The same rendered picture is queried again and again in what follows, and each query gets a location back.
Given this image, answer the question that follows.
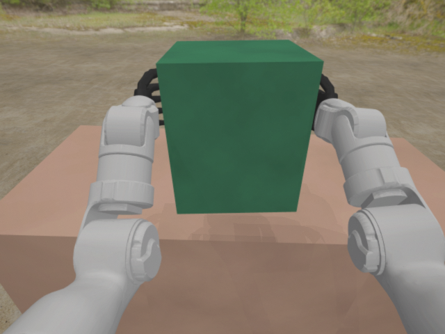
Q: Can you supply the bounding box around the robot left hand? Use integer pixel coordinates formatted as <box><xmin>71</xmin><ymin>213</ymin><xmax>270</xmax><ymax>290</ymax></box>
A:
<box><xmin>134</xmin><ymin>68</ymin><xmax>164</xmax><ymax>126</ymax></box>

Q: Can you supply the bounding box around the carton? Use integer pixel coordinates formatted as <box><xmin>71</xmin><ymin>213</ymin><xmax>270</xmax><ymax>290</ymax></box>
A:
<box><xmin>156</xmin><ymin>40</ymin><xmax>324</xmax><ymax>214</ymax></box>

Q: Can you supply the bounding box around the right robot forearm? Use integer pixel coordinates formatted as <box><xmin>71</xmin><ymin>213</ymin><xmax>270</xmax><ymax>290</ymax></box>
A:
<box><xmin>314</xmin><ymin>98</ymin><xmax>445</xmax><ymax>261</ymax></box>

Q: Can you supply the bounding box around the right robot upper arm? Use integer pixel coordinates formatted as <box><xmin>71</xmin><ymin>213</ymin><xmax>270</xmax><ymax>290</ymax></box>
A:
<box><xmin>348</xmin><ymin>204</ymin><xmax>445</xmax><ymax>334</ymax></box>

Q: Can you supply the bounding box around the robot right hand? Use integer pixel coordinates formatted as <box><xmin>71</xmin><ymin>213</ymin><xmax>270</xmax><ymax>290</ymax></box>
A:
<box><xmin>311</xmin><ymin>74</ymin><xmax>338</xmax><ymax>131</ymax></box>

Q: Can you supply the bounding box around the left robot forearm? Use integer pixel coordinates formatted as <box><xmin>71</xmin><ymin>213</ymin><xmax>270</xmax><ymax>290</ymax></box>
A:
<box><xmin>73</xmin><ymin>95</ymin><xmax>160</xmax><ymax>271</ymax></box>

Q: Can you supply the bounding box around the pedestal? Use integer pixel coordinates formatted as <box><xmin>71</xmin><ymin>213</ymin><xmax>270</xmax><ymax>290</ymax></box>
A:
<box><xmin>0</xmin><ymin>125</ymin><xmax>445</xmax><ymax>334</ymax></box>

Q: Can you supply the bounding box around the left robot upper arm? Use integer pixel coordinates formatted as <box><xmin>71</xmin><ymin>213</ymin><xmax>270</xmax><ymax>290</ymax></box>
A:
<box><xmin>2</xmin><ymin>218</ymin><xmax>161</xmax><ymax>334</ymax></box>

